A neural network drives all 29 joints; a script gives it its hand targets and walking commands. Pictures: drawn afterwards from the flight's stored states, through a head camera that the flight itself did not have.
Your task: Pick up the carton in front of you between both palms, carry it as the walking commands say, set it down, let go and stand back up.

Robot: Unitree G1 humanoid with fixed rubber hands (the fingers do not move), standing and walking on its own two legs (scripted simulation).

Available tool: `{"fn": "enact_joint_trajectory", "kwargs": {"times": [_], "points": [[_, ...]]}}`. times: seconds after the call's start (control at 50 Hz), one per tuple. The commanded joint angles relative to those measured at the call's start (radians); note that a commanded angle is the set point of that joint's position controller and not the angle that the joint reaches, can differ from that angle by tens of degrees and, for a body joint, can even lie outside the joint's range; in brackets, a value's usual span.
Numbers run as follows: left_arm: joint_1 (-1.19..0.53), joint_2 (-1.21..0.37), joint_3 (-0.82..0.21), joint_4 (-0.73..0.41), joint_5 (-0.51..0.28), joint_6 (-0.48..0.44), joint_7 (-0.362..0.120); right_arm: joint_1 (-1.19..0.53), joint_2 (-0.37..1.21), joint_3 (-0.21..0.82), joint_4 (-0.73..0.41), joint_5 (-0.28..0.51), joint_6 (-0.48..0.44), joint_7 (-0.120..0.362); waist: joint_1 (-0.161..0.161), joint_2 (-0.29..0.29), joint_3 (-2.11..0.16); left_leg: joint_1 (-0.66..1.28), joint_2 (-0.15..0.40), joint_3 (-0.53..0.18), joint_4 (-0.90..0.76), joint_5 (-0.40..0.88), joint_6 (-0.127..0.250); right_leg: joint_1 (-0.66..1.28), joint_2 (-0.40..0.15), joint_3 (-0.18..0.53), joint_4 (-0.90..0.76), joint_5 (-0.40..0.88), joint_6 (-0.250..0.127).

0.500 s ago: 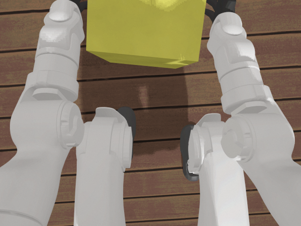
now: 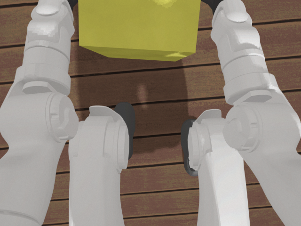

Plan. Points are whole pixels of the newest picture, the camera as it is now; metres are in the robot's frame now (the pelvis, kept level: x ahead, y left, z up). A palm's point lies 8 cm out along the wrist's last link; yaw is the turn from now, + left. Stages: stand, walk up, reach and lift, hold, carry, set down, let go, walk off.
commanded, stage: set down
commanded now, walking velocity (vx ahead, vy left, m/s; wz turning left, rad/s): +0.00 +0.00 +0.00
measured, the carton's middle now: (142, 11) +0.53 +0.09 -0.24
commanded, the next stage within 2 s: let go in 1.52 s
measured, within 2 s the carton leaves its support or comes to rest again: neither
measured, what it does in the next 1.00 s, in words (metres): rises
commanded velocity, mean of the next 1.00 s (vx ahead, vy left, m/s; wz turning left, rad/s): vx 0.00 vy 0.00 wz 0.00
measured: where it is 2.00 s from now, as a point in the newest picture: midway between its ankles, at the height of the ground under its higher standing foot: (158, 149)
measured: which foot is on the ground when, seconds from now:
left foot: down 0.00-1.00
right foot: down 0.00-1.00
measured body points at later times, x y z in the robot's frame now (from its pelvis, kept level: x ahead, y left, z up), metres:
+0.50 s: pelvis +0.00 +0.00 +0.00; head +0.37 +0.04 +0.24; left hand +0.52 +0.28 -0.19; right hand +0.55 -0.12 -0.19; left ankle +0.14 +0.13 -0.33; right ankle +0.10 -0.12 -0.33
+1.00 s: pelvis +0.02 +0.00 +0.10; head +0.34 +0.05 +0.41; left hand +0.53 +0.28 -0.02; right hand +0.56 -0.10 -0.02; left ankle +0.14 +0.13 -0.33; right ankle +0.10 -0.12 -0.33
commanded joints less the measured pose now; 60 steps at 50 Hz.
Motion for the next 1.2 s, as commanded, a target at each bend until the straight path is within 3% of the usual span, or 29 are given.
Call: {"fn": "enact_joint_trajectory", "kwargs": {"times": [0.0, 0.14, 0.18, 0.22, 0.26, 0.3, 0.38, 0.46, 0.62, 0.74, 0.86, 0.98, 1.18], "points": [[-0.358, -0.690, -0.196, 0.007, -0.024, 0.010, -0.190, -0.391, 0.600, 0.233, 0.031, 0.011, 0.005, 0.169, 0.005, -0.020, -0.749, 0.518, -0.088, 0.023, -0.128, 0.048, 0.023, 0.162, 0.024, -0.068, -0.229, 0.067, -0.055], [-0.347, -0.541, -0.150, 0.041, -0.008, -0.023, -0.155, -0.356, 0.456, 0.201, 0.041, -0.005, -0.013, 0.134, 0.004, -0.020, -0.755, 0.547, -0.075, 0.022, -0.122, 0.039, 0.010, 0.208, 0.008, -0.069, -0.227, 0.062, -0.034], [-0.290, -0.310, -0.086, 0.065, -0.014, -0.053, -0.104, -0.286, 0.242, 0.158, 0.050, -0.008, -0.033, 0.085, 0.005, -0.010, -0.781, 0.587, -0.061, 0.029, -0.119, 0.049, -0.006, 0.250, -0.006, -0.074, -0.227, 0.069, -0.022], [-0.177, 0.107, -0.002, 0.082, -0.034, -0.104, 0.007, -0.182, -0.153, 0.103, 0.032, 0.025, -0.068, -0.016, 0.005, 0.007, -0.841, 0.645, -0.043, 0.029, -0.121, 0.071, -0.021, 0.302, -0.032, -0.076, -0.230, 0.088, -0.005], [-0.235, 0.213, -0.035, 0.070, -0.097, -0.145, 0.073, -0.216, -0.241, 0.158, 0.021, 0.106, -0.094, -0.067, 0.013, 0.016, -0.910, 0.686, -0.030, 0.015, -0.110, 0.143, -0.021, 0.324, -0.046, -0.066, -0.220, 0.138, 0.005], [-0.277, 0.258, -0.068, 0.061, -0.162, -0.176, 0.095, -0.242, -0.260, 0.219, 0.019, 0.190, -0.109, -0.077, 0.025, 0.010, -0.980, 0.720, -0.024, 0.004, -0.088, 0.235, -0.010, 0.332, -0.057, -0.063, -0.202, 0.195, 0.012], [-0.289, 0.276, -0.139, 0.012, -0.249, -0.205, 0.092, -0.282, -0.226, 0.338, -0.061, 0.315, -0.124, -0.068, 0.058, 0.000, -1.095, 0.808, -0.010, -0.002, -0.067, 0.358, 0.007, 0.350, -0.064, -0.057, -0.190, 0.278, 0.015], [-0.242, 0.292, -0.154, -0.036, -0.278, -0.191, 0.080, -0.243, -0.235, 0.369, -0.127, 0.354, -0.114, -0.076, 0.072, 0.016, -1.237, 0.917, -0.008, 0.019, -0.069, 0.411, 0.001, 0.413, -0.060, -0.069, -0.193, 0.307, 0.015], [-0.160, 0.263, -0.139, -0.217, -0.249, -0.107, 0.068, -0.130, -0.246, 0.253, -0.259, 0.259, -0.049, -0.129, 0.004, 0.091, -1.455, 1.074, -0.038, 0.068, -0.167, 0.333, -0.021, 0.494, -0.031, -0.118, -0.303, 0.229, -0.004], [-0.085, 0.192, -0.088, -0.198, -0.164, -0.064, 0.061, -0.052, -0.194, 0.181, -0.190, 0.195, -0.017, -0.111, -0.012, 0.113, -1.203, 0.907, -0.049, 0.071, -0.294, 0.187, -0.026, 0.394, -0.026, -0.107, -0.413, 0.126, -0.012], [-0.044, 0.167, -0.044, -0.195, -0.112, -0.071, 0.052, -0.021, -0.167, 0.166, -0.181, 0.180, -0.031, -0.086, -0.002, 0.100, -1.233, 0.940, -0.060, 0.072, -0.386, 0.236, -0.025, 0.401, -0.021, -0.106, -0.500, 0.165, 0.000], [-0.010, 0.171, -0.025, -0.261, -0.102, -0.056, 0.045, 0.016, -0.168, 0.166, -0.264, 0.175, -0.022, -0.084, 0.002, 0.091, -1.375, 1.089, -0.072, 0.076, -0.479, 0.307, -0.024, 0.481, -0.019, -0.116, -0.594, 0.212, 0.007], [0.063, 0.149, -0.029, -0.375, -0.102, -0.010, 0.024, 0.104, -0.175, 0.152, -0.369, 0.166, 0.008, -0.069, -0.025, 0.104, -1.447, 1.314, -0.082, 0.064, -0.658, 0.402, -0.028, 0.589, -0.024, -0.119, -0.776, 0.274, 0.006]]}}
